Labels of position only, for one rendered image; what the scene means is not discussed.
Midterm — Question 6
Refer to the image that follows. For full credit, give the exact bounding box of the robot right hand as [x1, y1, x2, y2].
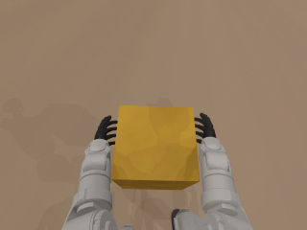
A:
[194, 113, 217, 144]

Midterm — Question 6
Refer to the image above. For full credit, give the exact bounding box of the right robot shin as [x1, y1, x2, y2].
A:
[177, 208, 190, 215]

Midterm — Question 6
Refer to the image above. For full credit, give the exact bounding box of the right robot forearm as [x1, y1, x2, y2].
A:
[199, 136, 252, 227]

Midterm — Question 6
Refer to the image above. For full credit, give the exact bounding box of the robot left upper arm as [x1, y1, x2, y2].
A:
[61, 209, 118, 230]

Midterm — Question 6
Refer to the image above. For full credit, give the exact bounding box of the robot right thigh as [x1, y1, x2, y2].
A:
[174, 212, 201, 230]

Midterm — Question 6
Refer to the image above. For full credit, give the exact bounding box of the carton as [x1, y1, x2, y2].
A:
[111, 105, 201, 191]

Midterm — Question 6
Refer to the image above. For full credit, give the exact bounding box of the left robot forearm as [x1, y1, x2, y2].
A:
[62, 139, 112, 227]

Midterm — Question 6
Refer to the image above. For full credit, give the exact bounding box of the robot left hand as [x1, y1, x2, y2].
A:
[94, 115, 118, 146]

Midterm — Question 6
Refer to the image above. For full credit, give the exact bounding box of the robot right upper arm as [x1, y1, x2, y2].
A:
[198, 211, 253, 230]

